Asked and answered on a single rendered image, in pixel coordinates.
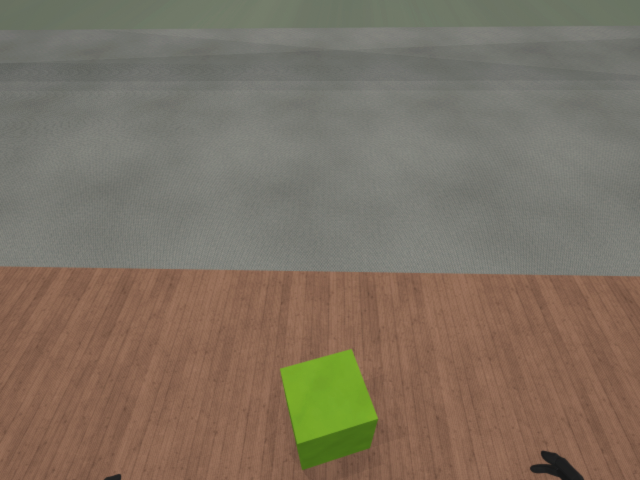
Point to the carton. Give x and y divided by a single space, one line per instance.
331 412

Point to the robot right hand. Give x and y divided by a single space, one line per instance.
559 467

